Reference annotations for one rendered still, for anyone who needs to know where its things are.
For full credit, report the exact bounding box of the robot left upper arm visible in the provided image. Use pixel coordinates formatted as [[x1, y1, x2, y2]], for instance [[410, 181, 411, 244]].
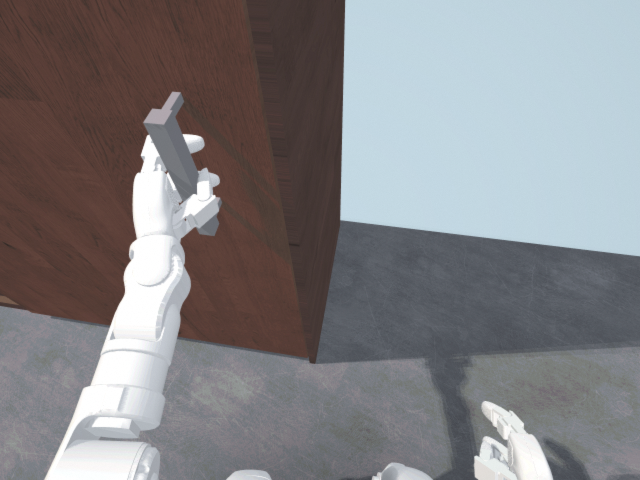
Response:
[[50, 440, 160, 480]]

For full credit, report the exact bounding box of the right robot shin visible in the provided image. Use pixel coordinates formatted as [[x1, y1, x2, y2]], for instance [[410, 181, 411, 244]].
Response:
[[383, 463, 405, 471]]

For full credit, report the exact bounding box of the handle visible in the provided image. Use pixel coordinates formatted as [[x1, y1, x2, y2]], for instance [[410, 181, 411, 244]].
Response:
[[143, 92, 222, 236]]

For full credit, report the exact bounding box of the robot right hand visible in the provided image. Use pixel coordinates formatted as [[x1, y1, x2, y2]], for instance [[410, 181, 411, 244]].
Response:
[[474, 401, 553, 480]]

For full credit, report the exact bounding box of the robot left hand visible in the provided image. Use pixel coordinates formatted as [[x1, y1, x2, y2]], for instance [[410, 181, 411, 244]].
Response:
[[133, 134, 220, 242]]

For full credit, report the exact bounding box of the robot left forearm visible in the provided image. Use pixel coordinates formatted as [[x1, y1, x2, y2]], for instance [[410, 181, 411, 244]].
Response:
[[44, 234, 191, 480]]

